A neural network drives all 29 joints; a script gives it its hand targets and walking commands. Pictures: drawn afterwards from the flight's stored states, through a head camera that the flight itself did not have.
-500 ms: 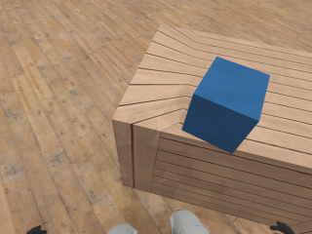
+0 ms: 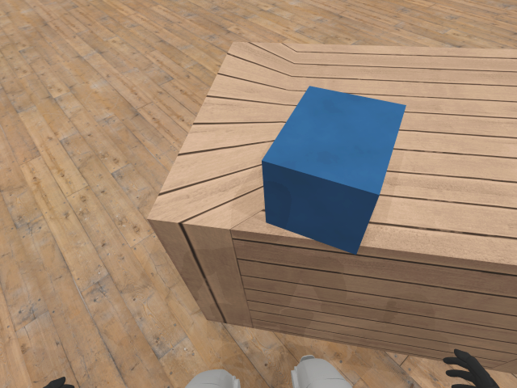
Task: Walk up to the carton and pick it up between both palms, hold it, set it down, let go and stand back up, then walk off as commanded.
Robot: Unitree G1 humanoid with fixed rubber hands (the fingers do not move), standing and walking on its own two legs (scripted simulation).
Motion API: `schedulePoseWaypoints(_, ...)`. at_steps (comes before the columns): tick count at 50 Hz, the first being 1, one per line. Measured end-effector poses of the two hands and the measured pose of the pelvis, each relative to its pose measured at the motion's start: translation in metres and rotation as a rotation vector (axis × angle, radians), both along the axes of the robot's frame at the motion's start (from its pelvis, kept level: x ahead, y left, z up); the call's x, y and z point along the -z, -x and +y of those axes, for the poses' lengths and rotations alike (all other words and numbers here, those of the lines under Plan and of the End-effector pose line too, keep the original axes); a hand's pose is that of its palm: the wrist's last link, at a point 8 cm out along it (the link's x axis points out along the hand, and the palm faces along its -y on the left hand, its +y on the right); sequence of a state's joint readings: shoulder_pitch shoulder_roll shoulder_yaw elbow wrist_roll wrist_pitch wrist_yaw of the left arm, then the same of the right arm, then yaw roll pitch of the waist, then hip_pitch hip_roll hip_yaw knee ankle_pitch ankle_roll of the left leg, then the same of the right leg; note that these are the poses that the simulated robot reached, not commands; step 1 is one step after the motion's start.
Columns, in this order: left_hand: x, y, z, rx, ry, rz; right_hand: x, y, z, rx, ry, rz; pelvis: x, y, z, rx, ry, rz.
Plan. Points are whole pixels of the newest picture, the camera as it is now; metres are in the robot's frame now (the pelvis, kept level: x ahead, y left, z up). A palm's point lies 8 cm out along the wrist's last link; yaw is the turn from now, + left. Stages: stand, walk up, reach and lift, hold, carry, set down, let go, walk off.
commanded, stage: walk up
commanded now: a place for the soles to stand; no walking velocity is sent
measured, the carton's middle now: (331, 167) +0.49 -0.13 +0.03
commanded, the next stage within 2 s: none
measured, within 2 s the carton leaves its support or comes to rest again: neither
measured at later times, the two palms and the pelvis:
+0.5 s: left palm out of the picture +0.08 +0.34 -0.08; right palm out of the picture +0.08 -0.32 -0.07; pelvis -0.01 +0.02 +0.00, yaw -2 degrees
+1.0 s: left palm out of the picture +0.09 +0.38 -0.08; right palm out of the picture +0.05 -0.27 -0.05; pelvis -0.01 +0.06 +0.01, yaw -2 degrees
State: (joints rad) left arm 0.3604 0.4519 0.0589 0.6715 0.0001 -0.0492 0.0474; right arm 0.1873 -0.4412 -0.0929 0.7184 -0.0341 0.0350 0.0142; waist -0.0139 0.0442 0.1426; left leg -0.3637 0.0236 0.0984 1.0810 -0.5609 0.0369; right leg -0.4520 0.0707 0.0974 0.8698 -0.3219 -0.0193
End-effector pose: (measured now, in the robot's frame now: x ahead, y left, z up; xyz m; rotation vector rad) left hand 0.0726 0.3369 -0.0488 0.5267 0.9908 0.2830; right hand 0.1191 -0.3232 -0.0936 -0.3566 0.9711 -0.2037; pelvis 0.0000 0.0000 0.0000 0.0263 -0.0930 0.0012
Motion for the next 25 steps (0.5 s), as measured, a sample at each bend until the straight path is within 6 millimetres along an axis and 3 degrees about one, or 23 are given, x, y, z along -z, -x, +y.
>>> schedulePoseWaypoints(5,-0.001,0.002,0.008,0.002,0.003,0.013,-0.002,0.005,0.008,-0.004,0.004,0.019,-0.003,0.005,0.008,-0.001,0.014,0.024)
schedulePoseWaypoints(11,0.017,0.006,0.019,0.007,0.06,0.011,-0.017,0.022,0.02,-0.006,0.051,0.024,-0.004,0.012,0.024,-0.003,0.025,0.029)
schedulePoseWaypoints(18,0.026,-0.004,0.016,0.033,0.105,0.001,-0.039,0.035,0.015,0.024,0.102,0.016,-0.008,0.011,0.028,0.023,0.055,0.03)
schedulePoseWaypoints(25,0.027,-0.01,0.004,0.054,0.086,-0.013,-0.028,0.042,0.001,0.053,0.085,0.027,-0.002,0.011,0.016,0.043,0.039,0.021)
